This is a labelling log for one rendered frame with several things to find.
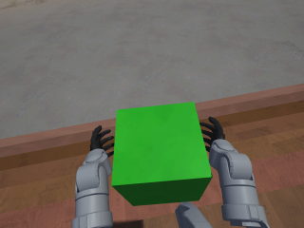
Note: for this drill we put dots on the left robot hand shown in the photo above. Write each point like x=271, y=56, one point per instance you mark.
x=97, y=143

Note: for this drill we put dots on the left robot forearm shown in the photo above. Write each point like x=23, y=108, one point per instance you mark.
x=92, y=192

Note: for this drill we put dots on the right robot thigh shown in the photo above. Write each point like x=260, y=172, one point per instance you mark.
x=189, y=216

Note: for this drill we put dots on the carton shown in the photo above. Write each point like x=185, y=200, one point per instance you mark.
x=159, y=155

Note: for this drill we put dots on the right robot hand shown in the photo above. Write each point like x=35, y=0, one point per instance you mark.
x=215, y=128

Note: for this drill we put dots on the right robot forearm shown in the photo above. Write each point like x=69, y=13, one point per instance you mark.
x=238, y=187

